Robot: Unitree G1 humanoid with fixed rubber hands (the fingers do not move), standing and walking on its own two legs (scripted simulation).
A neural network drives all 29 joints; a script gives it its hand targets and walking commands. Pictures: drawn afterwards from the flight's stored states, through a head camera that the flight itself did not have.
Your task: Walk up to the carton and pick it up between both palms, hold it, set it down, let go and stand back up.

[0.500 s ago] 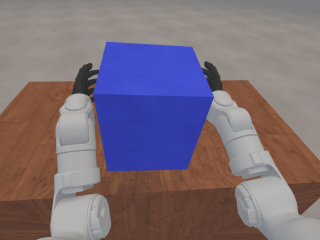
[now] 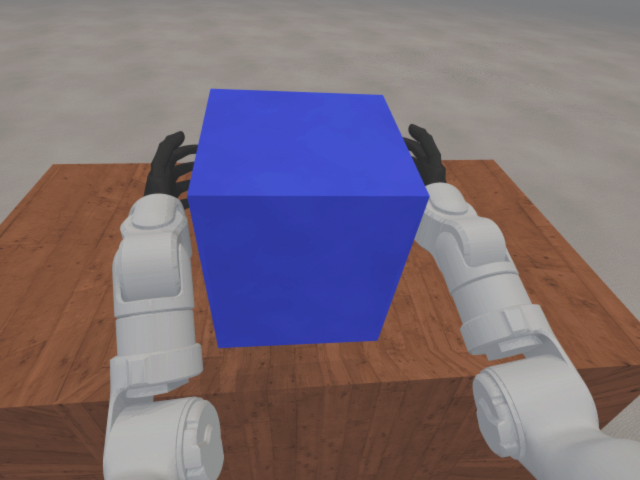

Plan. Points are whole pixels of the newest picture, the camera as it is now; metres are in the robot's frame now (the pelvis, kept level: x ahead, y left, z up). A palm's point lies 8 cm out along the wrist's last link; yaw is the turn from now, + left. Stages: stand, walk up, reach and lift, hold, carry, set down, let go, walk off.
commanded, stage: hold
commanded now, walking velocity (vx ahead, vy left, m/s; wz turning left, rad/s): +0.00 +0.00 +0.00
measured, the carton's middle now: (299, 223) +0.38 +0.01 +0.18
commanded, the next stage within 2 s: none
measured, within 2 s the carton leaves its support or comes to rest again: neither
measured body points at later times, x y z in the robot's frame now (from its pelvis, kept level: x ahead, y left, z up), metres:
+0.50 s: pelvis -0.01 +0.00 +0.00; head -0.07 +0.02 +0.45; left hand +0.37 +0.16 +0.23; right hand +0.38 -0.14 +0.24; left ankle +0.03 +0.12 -0.75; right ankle +0.00 -0.10 -0.75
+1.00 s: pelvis +0.00 +0.00 +0.00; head -0.06 +0.03 +0.45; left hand +0.37 +0.16 +0.23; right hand +0.38 -0.15 +0.23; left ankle +0.03 +0.12 -0.75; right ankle +0.00 -0.10 -0.75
